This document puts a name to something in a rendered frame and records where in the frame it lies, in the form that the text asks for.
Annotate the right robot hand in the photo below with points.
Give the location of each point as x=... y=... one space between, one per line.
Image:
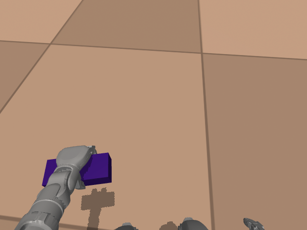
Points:
x=252 y=225

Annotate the left robot arm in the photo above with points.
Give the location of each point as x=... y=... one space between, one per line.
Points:
x=47 y=210

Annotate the left robot hand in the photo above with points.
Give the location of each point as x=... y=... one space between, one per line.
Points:
x=77 y=156

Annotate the carton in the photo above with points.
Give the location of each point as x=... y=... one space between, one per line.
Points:
x=98 y=170

